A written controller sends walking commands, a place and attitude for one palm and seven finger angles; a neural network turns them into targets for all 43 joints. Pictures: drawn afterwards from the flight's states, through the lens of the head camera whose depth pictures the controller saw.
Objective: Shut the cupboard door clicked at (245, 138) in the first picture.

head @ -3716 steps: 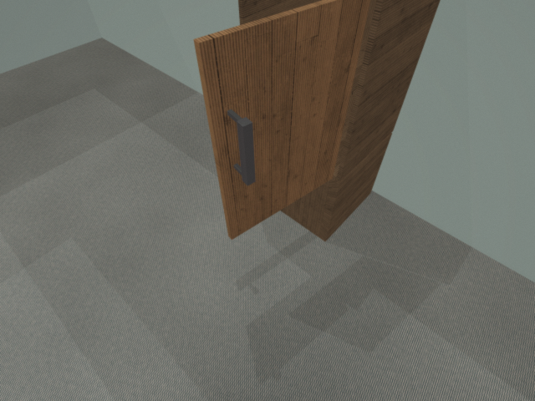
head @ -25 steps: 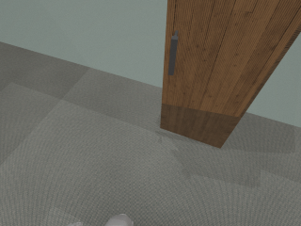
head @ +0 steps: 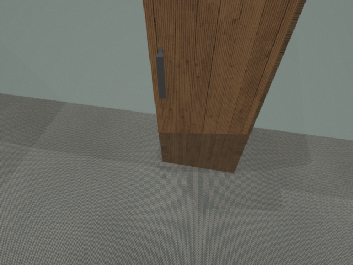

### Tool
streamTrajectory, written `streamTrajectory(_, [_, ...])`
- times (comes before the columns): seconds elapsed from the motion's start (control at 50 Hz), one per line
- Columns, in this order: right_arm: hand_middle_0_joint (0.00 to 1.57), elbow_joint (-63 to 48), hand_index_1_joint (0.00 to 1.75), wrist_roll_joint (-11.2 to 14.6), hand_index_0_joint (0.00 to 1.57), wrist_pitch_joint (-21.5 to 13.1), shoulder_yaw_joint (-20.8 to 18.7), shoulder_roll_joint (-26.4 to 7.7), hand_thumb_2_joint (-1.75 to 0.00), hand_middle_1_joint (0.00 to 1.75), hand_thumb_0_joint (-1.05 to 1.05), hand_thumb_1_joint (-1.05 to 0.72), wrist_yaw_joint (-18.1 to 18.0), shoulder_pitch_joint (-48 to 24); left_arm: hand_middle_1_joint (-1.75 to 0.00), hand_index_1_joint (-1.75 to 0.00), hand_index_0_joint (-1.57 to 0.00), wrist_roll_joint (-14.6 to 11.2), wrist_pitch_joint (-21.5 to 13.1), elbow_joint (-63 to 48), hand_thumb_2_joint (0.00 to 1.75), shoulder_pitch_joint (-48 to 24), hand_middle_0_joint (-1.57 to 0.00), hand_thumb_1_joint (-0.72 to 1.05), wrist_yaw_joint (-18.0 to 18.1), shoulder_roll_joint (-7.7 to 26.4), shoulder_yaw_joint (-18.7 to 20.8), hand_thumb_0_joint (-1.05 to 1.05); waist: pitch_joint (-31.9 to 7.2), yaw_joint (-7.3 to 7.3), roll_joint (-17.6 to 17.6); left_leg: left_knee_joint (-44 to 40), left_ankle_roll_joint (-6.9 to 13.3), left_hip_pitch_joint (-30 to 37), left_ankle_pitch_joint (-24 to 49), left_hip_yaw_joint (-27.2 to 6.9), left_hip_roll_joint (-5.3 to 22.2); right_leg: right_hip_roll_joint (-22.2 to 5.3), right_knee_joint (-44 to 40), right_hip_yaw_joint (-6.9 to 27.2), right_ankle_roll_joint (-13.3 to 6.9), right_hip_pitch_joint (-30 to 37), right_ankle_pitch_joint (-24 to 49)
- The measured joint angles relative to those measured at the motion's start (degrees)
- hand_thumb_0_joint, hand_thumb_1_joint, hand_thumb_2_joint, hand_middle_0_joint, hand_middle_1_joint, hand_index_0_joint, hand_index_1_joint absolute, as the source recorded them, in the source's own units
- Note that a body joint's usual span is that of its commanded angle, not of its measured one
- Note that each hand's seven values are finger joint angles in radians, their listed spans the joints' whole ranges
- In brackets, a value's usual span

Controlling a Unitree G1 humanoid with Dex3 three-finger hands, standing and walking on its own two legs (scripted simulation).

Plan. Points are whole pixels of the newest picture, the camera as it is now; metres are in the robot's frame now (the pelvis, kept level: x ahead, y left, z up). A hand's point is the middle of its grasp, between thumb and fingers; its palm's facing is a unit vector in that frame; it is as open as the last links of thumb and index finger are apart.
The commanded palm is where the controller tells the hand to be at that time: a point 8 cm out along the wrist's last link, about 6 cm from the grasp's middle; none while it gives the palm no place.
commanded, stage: take the last steps up to it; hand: left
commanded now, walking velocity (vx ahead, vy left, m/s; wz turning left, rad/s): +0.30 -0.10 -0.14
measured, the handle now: (162, 73) +0.70 +0.08 +0.03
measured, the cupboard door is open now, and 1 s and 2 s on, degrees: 9 9 9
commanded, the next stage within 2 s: come to a stop and stand still in 0.52 s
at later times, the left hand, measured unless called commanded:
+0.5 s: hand (115, 249) +0.19 +0.18 -0.16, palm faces -0.06 -0.99 -0.15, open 7.4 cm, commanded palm none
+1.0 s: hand (141, 203) +0.31 +0.12 -0.16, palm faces -0.01 -0.97 -0.23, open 7.3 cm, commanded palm none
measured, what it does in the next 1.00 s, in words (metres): walks ahead: left foot, then right foot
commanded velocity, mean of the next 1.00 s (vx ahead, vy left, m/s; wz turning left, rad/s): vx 0.05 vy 0.01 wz -0.05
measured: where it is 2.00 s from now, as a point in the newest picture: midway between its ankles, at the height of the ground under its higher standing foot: outside the picture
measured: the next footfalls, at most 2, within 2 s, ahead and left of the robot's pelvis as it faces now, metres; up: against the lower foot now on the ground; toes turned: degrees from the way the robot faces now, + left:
left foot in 0.30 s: +0.18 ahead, +0.11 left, +0.00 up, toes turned +6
right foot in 0.68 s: +0.29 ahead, -0.19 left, +0.00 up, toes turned -10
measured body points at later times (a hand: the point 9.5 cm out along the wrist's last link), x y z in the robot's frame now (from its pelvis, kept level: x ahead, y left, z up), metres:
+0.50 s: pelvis +0.14 -0.01 +0.02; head +0.17 +0.01 +0.46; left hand +0.19 +0.23 -0.15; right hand +0.13 -0.24 -0.13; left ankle +0.14 +0.10 -0.73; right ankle +0.12 -0.14 -0.66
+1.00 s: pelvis +0.22 -0.06 +0.01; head +0.26 -0.06 +0.46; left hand +0.31 +0.18 -0.14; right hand +0.28 -0.31 -0.14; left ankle +0.22 +0.05 -0.68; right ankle +0.25 -0.18 -0.73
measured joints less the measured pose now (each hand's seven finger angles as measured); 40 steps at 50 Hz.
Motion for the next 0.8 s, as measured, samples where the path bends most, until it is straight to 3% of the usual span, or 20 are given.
streamTrajectory(0.06, [0.2,1.8,0.3,0.0,0.2,0.8,-0.6,-1.2,-0.9,0.3,0.01,-0.9,0.2,0.1,-0.29,-0.3,-0.19,-0.2,-1.4,0.8,0.9,2.0,-0.2,0.91,0.8,-1.5,-0.5,0.0,-0.6,0.09,0.9,14.4,-0.1,-5.8,-2.7,-3.4,-1.7,0.7,-1.5,-0.2,-0.8,2.1,0.1])
streamTrajectory(0.12, [0.2,1.5,0.3,-0.2,0.2,0.1,-0.9,-1.4,-0.9,0.3,0.01,-0.91,0.7,-0.6,-0.29,-0.3,-0.2,-0.2,-2.2,2.3,0.9,4.5,-0.2,0.91,1.3,-2.2,-0.8,0.0,-0.8,-0.14,0.0,18.7,-0.6,-10.0,1.4,-3.0,-2.2,0.7,-5.6,0.2,-0.8,5.1,1.2])
streamTrajectory(0.18, [0.2,0.3,0.3,-0.3,0.2,-0.7,-0.9,-0.8,-0.9,0.3,0.01,-0.91,1.1,-1.5,-0.29,-0.3,-0.2,-0.1,-2.7,4.2,0.9,6.4,-0.2,0.91,1.4,-2.5,-1.1,0.0,-0.8,-0.2,-1.3,13.6,-0.9,-11.3,4.4,-2.0,-1.9,0.8,-8.1,0.5,-0.6,7.3,1.2])
streamTrajectory(0.26, [0.2,-0.8,0.3,-0.1,0.2,-2.2,-0.4,0.4,-0.9,0.3,0.01,-0.91,1.2,-3.0,-0.29,-0.3,-0.2,-0.1,-2.6,6.5,0.9,8.1,-0.2,0.91,1.2,-2.5,-1.0,0.01,-0.1,0.46,-3.0,0.7,-0.4,-8.3,8.0,-0.9,-2.2,1.0,-7.3,0.9,0.0,9.6,-1.4])
streamTrajectory(0.3, [0.2,-1.2,0.3,-0.4,0.2,-3.7,0.0,0.8,-0.9,0.3,0.01,-0.91,1.0,-3.4,-0.29,-0.3,-0.2,-0.4,-2.3,7.3,0.9,9.0,-0.2,0.91,1.0,-2.3,-0.8,0.01,0.0,0.67,-3.8,-5.4,1.0,-5.4,12.7,-0.2,-2.7,0.9,-1.8,1.5,0.1,8.5,-5.0])
streamTrajectory(0.36, [0.2,-1.5,0.3,-0.9,0.2,-5.0,0.8,2.3,-0.9,0.3,0.0,-0.91,0.2,-3.9,-0.29,-0.3,-0.2,-0.3,-0.9,8.1,0.9,8.6,-0.2,0.91,0.7,-1.6,-0.5,0.01,0.3,0.79,-5.7,-2.8,3.3,-4.3,10.2,2.0,-2.6,0.5,21.1,3.0,-1.0,-0.7,-8.6])
streamTrajectory(0.4, [0.2,-1.5,0.3,-0.8,0.2,-5.2,1.1,3.0,-0.9,0.3,0.0,-0.9,-0.3,-2.9,-0.29,-0.3,-0.2,0.0,-0.4,8.1,0.9,7.2,-0.2,0.91,0.2,-1.2,-0.2,0.01,0.3,0.47,-5.8,-5.2,3.1,-1.8,9.7,2.6,-2.6,-0.3,30.9,2.3,-0.8,-6.6,-5.5])
streamTrajectory(0.44, [0.2,-0.7,0.3,-0.8,0.2,-5.3,1.4,3.6,-0.9,0.3,0.0,-0.9,-0.6,-1.5,-0.29,-0.3,-0.19,0.2,-0.4,7.2,0.9,5.4,-0.2,0.91,-0.1,-0.9,0.0,0.01,0.4,0.47,-5.5,-9.1,2.5,1.0,10.9,2.8,-2.5,-1.6,32.8,1.7,-0.1,-10.8,-2.3])
streamTrajectory(0.52, [0.2,1.6,0.3,-0.6,0.2,-4.8,1.4,4.1,-0.9,0.3,0.0,-0.9,-0.4,1.4,-0.29,-0.3,-0.19,0.0,-1.0,4.7,0.9,2.1,-0.2,0.91,0.0,-0.8,0.1,0.01,0.5,0.32,-4.1,-15.4,1.8,6.1,12.3,3.0,-1.8,-4.0,23.9,1.0,1.2,-14.6,2.1])
streamTrajectory(0.62, [0.21,3.8,0.3,-0.6,0.2,-3.3,0.5,4.3,-0.9,0.3,0.0,-0.9,0.2,4.0,-0.29,-0.3,-0.19,-0.1,-1.3,3.0,0.9,-1.4,-0.2,0.91,0.1,-0.9,-0.1,0.01,1.0,-1.27,-2.5,-15.7,-0.4,9.4,9.9,2.7,-0.7,-5.0,10.0,-0.2,1.9,-13.1,5.7])
streamTrajectory(0.68, [0.21,4.9,0.3,-0.2,0.2,-2.4,0.2,4.3,-0.9,0.3,0.0,-0.9,0.5,5.8,-0.29,-0.3,-0.19,0.0,-2.7,2.2,0.9,-1.6,-0.2,0.91,0.2,-0.5,-0.4,0.0,0.6,-1.38,-3.0,-10.5,-1.9,9.5,5.2,2.7,-0.3,-4.7,0.9,-0.7,1.7,-8.1,10.5])
streamTrajectory(0.72, [0.21,5.7,0.3,0.3,0.2,-1.5,0.0,3.2,-0.9,0.3,0.0,-0.9,0.5,5.0,-0.29,-0.3,-0.19,-0.1,-3.8,3.0,0.9,-2.4,-0.2,0.91,1.2,-1.7,-0.9,0.0,1.4,-1.27,-0.8,-3.4,-1.1,7.1,-1.2,-0.3,0.2,-3.5,3.2,-1.4,0.9,-8.1,8.5])
streamTrajectory(0.8, [0.2,5.6,0.3,1.4,0.2,-0.3,-0.1,2.0,-0.9,0.3,0.0,-0.91,-0.4,1.4,-0.29,-0.3,-0.19,-0.3,-3.7,4.2,0.9,-3.1,-0.2,0.91,2.6,-3.9,-2.3,0.0,2.6,-1.3,0.2,7.4,-0.4,1.1,-5.6,-4.0,-3.1,-2.9,1.3,-2.3,0.1,-5.7,6.5])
